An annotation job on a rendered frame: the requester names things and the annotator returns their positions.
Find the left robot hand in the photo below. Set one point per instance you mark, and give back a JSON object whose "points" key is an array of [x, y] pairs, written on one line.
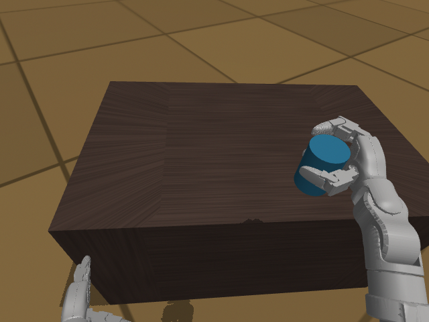
{"points": [[77, 299]]}

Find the right robot hand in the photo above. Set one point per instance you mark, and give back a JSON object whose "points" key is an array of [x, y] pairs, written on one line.
{"points": [[367, 159]]}

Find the can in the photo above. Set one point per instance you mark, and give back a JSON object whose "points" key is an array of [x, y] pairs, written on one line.
{"points": [[324, 152]]}

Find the right robot arm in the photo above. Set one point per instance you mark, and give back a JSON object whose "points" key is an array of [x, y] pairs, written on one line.
{"points": [[397, 292]]}

